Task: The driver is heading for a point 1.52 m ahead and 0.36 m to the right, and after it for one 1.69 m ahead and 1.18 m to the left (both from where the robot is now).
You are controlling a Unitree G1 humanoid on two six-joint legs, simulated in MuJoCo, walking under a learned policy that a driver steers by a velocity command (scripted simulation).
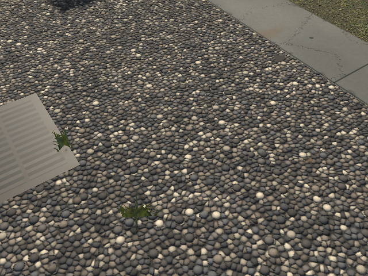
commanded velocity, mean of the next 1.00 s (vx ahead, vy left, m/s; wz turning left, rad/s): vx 0.34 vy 0.00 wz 0.00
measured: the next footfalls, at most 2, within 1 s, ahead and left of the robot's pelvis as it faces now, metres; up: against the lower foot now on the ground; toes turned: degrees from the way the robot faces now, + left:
left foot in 0.40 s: +0.11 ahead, +0.15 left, +0.00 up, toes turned +1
right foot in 0.88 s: +0.48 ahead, -0.08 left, +0.00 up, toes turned -2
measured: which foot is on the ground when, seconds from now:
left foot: down 0.00-0.14, up 0.16-0.38, down 0.40-0.90, up 0.92-1.00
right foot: down 0.00-0.40, up 0.42-0.86, down 0.88-1.00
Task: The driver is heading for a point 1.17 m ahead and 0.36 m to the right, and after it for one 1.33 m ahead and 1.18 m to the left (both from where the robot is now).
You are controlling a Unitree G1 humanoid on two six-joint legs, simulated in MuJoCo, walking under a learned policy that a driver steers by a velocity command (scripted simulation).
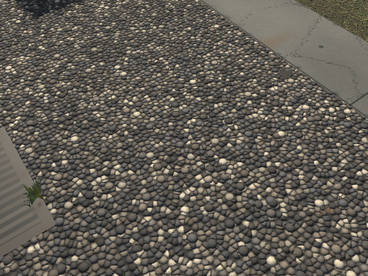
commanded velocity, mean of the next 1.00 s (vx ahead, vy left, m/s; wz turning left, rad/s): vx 0.50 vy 0.00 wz -0.30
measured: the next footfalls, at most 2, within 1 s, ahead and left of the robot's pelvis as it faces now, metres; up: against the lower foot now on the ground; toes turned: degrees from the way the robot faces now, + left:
left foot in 0.44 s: +0.43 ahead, +0.15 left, +0.00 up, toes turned -2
right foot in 0.96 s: +0.65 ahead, -0.16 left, +0.00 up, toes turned -23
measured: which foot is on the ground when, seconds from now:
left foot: up 0.00-0.42, down 0.44-0.98, up 1.00-1.00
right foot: down 0.00-0.46, up 0.48-0.94, down 0.96-1.00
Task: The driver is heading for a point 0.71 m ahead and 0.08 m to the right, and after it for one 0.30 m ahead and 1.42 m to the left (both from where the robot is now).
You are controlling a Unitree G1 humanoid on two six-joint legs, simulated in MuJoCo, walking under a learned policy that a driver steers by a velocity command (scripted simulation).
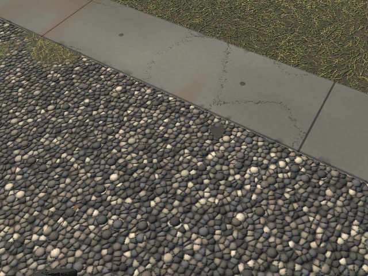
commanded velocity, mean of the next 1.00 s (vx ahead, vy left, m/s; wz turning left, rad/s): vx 0.48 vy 0.00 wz -0.32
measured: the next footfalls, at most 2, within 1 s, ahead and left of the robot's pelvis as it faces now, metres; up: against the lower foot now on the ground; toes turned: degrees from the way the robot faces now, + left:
left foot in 0.46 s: +0.46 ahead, +0.09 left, +0.00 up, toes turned -18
right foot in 0.96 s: +0.63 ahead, -0.24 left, +0.00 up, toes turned -18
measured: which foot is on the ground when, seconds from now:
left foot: up 0.00-0.44, down 0.46-0.96, up 0.98-1.00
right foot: down 0.00-0.48, up 0.50-0.94, down 0.96-1.00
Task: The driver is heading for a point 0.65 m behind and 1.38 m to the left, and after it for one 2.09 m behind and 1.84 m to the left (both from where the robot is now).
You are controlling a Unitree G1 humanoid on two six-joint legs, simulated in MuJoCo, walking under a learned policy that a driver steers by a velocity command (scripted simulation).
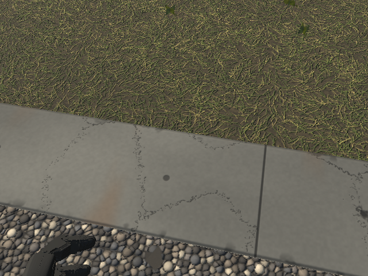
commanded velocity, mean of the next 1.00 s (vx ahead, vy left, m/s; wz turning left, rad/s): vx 0.18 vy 0.00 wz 0.51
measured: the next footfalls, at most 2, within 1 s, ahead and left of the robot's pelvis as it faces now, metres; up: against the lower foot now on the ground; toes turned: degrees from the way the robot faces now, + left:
left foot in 0.42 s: +0.13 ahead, +0.14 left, +0.00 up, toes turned +17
right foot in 0.86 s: +0.24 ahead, -0.06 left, +0.00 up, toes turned +32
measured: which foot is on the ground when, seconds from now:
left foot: up 0.00-0.40, down 0.42-0.86, up 0.88-1.00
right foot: down 0.00-0.42, up 0.44-0.84, down 0.86-1.00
